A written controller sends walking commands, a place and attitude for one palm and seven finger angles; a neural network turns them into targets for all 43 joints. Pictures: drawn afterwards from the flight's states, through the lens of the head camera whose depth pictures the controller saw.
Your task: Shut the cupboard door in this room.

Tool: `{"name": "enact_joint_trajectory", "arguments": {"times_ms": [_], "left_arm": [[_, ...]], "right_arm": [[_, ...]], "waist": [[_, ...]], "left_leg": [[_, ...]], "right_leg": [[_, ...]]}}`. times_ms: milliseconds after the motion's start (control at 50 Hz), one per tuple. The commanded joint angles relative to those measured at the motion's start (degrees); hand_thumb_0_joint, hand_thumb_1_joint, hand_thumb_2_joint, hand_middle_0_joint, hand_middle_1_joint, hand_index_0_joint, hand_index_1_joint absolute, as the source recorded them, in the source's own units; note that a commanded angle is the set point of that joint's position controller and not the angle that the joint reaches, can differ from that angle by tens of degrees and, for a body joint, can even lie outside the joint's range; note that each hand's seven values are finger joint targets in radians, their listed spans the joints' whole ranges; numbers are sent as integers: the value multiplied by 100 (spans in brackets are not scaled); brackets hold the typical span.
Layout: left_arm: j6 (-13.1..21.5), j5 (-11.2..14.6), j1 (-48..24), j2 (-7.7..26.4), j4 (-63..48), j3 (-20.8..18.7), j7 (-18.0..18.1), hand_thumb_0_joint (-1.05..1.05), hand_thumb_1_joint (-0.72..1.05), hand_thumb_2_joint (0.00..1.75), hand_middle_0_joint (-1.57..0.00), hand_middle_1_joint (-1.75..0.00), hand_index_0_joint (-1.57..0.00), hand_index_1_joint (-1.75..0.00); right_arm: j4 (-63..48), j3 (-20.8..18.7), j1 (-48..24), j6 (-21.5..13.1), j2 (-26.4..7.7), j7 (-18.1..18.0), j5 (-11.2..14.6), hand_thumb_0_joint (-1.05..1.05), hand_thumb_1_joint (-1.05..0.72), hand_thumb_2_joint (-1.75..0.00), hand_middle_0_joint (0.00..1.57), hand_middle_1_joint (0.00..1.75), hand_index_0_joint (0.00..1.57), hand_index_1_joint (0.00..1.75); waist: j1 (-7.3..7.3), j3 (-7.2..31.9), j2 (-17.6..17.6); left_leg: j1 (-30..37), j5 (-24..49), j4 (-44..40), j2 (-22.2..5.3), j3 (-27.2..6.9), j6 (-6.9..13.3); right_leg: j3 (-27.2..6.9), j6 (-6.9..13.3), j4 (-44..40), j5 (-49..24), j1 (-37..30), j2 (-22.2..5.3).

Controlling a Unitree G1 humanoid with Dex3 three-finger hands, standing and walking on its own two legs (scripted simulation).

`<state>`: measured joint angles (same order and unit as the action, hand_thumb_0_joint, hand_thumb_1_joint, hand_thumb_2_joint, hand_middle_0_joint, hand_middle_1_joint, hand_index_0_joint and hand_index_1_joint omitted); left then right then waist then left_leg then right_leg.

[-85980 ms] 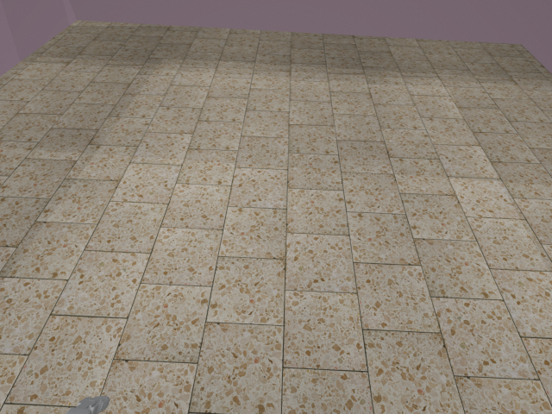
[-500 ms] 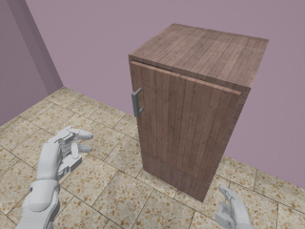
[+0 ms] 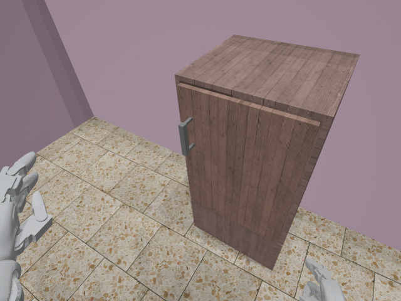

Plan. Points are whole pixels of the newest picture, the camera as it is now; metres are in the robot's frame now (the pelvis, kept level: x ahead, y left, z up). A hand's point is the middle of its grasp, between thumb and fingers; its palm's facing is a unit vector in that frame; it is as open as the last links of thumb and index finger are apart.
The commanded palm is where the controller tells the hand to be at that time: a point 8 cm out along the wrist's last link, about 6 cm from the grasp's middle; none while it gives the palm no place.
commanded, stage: draw the hand back to the body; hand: left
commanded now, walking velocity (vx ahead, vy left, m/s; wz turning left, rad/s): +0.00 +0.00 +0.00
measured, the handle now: (187, 136) +0.63 +0.14 -0.05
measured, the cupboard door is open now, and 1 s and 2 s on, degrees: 0 0 0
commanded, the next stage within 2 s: step back with the hand held close in 0.14 s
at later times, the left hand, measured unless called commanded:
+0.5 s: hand (49, 217) +0.19 +0.26 +0.16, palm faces +0.41 -0.78 -0.47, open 7.4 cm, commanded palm +0.13 +0.30 +0.17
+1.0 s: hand (9, 256) +0.13 +0.28 +0.16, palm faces +0.44 -0.76 -0.48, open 7.4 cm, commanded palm +0.07 +0.32 +0.17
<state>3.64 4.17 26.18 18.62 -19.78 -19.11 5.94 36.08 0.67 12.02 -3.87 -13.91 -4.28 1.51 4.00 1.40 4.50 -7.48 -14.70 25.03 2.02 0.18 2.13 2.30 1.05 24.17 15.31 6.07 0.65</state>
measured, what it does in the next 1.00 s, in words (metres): shifts its weight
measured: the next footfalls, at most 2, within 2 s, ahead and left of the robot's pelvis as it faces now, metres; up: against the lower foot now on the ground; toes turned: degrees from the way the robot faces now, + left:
right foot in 1.94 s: -0.20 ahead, -0.12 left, +0.00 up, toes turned +8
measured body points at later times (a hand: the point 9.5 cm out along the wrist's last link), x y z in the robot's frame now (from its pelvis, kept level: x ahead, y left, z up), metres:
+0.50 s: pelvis -0.01 +0.00 +0.00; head -0.01 -0.02 +0.45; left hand +0.16 +0.30 +0.18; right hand +0.16 -0.25 -0.10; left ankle -0.01 +0.10 -0.74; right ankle -0.02 -0.10 -0.74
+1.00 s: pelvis -0.07 +0.02 -0.01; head -0.07 +0.02 +0.44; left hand +0.10 +0.32 +0.18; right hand +0.09 -0.23 -0.09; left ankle -0.01 +0.09 -0.74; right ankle -0.02 -0.10 -0.74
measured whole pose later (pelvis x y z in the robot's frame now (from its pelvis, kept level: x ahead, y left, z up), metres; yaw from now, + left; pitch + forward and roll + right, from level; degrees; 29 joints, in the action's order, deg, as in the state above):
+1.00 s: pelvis -0.07 +0.02 -0.01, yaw +0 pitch +1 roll -2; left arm 12.0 1.6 30.8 23.2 -26.1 -24.6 8.4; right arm 31.9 0.0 13.6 -1.5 -13.4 -5.4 1.1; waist 0.5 1.2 1.5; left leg -22.7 -12.6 34.2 1.5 0.9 3.6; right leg 2.3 0.0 31.2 11.6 20.4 0.7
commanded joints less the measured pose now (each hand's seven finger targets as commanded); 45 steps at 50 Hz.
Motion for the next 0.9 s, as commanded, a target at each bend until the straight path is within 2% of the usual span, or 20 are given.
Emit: {"name": "enact_joint_trajectory", "arguments": {"times_ms": [0, 60, 120, 140, 200, 240, 260, 280, 320, 380, 420, 500, 520, 580, 620, 680, 700, 760, 800, 880], "left_arm": [[450, -6, -711, 1433, -1420, -821, 136, 0, 90, 90, -20, -30, -20, -30], [471, 0, -570, 1310, -1424, -771, 131, 0, 90, 90, -20, -30, -20, -30], [454, 31, -520, 1247, -1330, -745, 94, 0, 90, 90, -20, -30, -20, -30], [443, 48, -452, 1258, -1185, -785, 92, 0, 90, 90, -20, -30, -20, -30], [428, 43, -454, 1206, -1113, -734, 62, 0, 90, 90, -20, -30, -20, -30], [441, 56, -481, 1197, -1188, -720, 49, 0, 90, 90, -20, -30, -20, -30], [675, -3, -994, 1744, -1521, -1260, 111, 0, 90, 90, -20, -30, -20, -30], [727, 7, -497, 1446, -1113, -1038, 102, 0, 90, 90, -20, -30, -20, -30], [836, -13, -273, 1359, -1098, -925, 98, 0, 90, 90, -20, -30, -20, -30], [914, -11, -6, 1386, -1225, -946, 152, 0, 90, 90, -20, -30, -20, -30], [927, 1, 96, 1494, -1347, -1049, 184, 0, 90, 90, -20, -30, -20, -30], [856, 22, 163, 1724, -1606, -1239, 227, 0, 90, 90, -20, -30, -20, -30], [829, 21, 267, 1634, -1569, -1184, 231, 0, 90, 90, -20, -30, -20, -30], [799, 22, 395, 1631, -1600, -1192, 257, 0, 90, 90, -20, -30, -20, -30], [813, 23, 504, 1618, -1574, -1194, 274, 0, 90, 90, -20, -30, -20, -30], [858, -15, 455, 1604, -1615, -1167, 298, 0, 90, 90, -20, -30, -20, -30], [912, -45, 391, 1732, -1735, -1304, 309, 0, 90, 90, -20, -30, -20, -30], [999, -90, 429, 1627, -1701, -1265, 324, 0, 90, 90, -20, -30, -20, -30], [1059, -132, 343, 1722, -1759, -1370, 337, 0, 90, 90, -20, -30, -20, -30], [1152, -206, 182, 1561, -1776, -1238, 365, 0, 90, 90, -20, -30, -20, -30]], "right_arm": [[-951, -142, -890, -455, -491, -59, -21, 0, -90, -90, 20, 30, 20, 30], [-946, -110, -870, -487, -430, -33, -24, 0, -90, -90, 20, 30, 20, 30], [-943, -115, -866, -492, -431, -30, -18, 0, -90, -90, 20, 30, 20, 30], [-941, -119, -853, -476, -437, -31, -26, 0, -90, -90, 20, 30, 20, 30], [-942, -141, -855, -454, -465, -19, -16, 0, -90, -90, 20, 30, 20, 30], [-961, -149, -863, -436, -456, -23, -14, 0, -90, -90, 20, 30, 20, 30], [-1115, -250, -734, -327, -654, 1, 10, 0, -90, -90, 20, 30, 20, 30], [-1002, -248, -733, -266, -605, -6, -28, 0, -90, -90, 20, 30, 20, 30], [-986, -274, -721, -179, -582, 9, -40, 0, -90, -90, 20, 30, 20, 30], [-1011, -334, -675, -60, -629, -10, -42, 0, -90, -90, 20, 30, 20, 30], [-1067, -347, -694, 1, -662, -49, -38, 0, -90, -90, 20, 30, 20, 30], [-1221, -388, -711, 175, -705, -121, -25, 0, -90, -90, 20, 30, 20, 30], [-1254, -384, -677, 214, -670, -129, -8, 0, -90, -90, 20, 30, 20, 30], [-1323, -405, -652, 286, -694, -139, -4, 0, -90, -90, 20, 30, 20, 30], [-1340, -391, -648, 291, -688, -152, -10, 0, -90, -90, 20, 30, 20, 30], [-1366, -391, -613, 270, -734, -149, 2, 0, -90, -90, 20, 30, 20, 30], [-1369, -414, -634, 240, -783, -169, -22, 0, -90, -90, 20, 30, 20, 30], [-1389, -388, -560, 173, -751, -168, -13, 0, -90, -90, 20, 30, 20, 30], [-1372, -408, -552, 108, -810, -178, -32, 0, -90, -90, 20, 30, 20, 30], [-1342, -386, -444, -18, -792, -161, -38, 0, -90, -90, 20, 30, 20, 30]], "waist": [[-32, 254, -1], [-36, 196, 183], [-53, 66, 45], [-41, -20, -126], [-57, -66, -106], [-58, 99, -132], [-277, -23, -121], [-316, 53, -308], [-343, 134, -513], [-371, 493, -333], [-364, 668, -108], [-333, 987, -137], [-348, 976, -198], [-354, 931, -259], [-345, 835, -142], [-375, 573, -108], [-356, 596, 48], [-380, 463, 26], [-384, 437, 99], [-430, 272, 118]], "left_leg": [[-37, 983, -376, -241, -99, -46], [-51, 1061, -397, -244, -92, -83], [-65, 1060, -417, -262, -66, -77], [-118, 1037, -411, -264, -63, -67], [-76, 994, -431, -274, -70, -63], [0, 995, -413, -268, -31, -36], [-463, 534, -63, -391, -220, 69], [-364, 493, 157, -351, -249, 73], [-433, 588, 354, -329, -249, 33], [-408, 1043, 289, -404, -266, 2], [-421, 1807, 129, -506, -347, -19], [-476, 2679, 82, -604, -379, -56], [-511, 2749, 69, -635, -382, -67], [-784, 2267, -49, -694, -427, -34], [-1084, 1824, -201, -719, -510, -6], [-1669, 721, -463, -775, -641, 95], [-1909, 429, -581, -803, -700, 139], [-2585, -612, -756, -851, -797, 246], [-2921, -1154, -819, -862, -874, 295], [-3424, -1909, -847, -909, -965, 375]], "right_leg": [[-125, -10, -455, -858, 12, -119], [-104, 4, -403, -956, -12, -125], [-117, -13, -460, -969, 30, -120], [-121, -24, -475, -958, 65, -116], [-130, -23, -541, -876, 122, -97], [-157, -41, -518, -895, 66, -120], [-717, 6, -768, -882, 421, -499], [-866, 84, -862, -836, 606, -696], [-878, 158, -828, -1003, 729, -875], [-727, 165, -456, -1510, 580, -861], [-514, 86, -82, -2154, 342, -697], [-385, -23, 318, -2773, 67, -506], [-360, -37, 378, -2773, 50, -482], [-415, -77, 394, -2396, 51, -431], [-412, -88, 399, -2040, 13, -405], [-439, -142, 369, -1365, -19, -291], [-418, -159, 445, -1346, -213, -234], [-469, -185, 619, -1121, -479, -177], [-516, -186, 675, -1048, -629, -146], [-573, -182, 837, -684, -653, -91]]}}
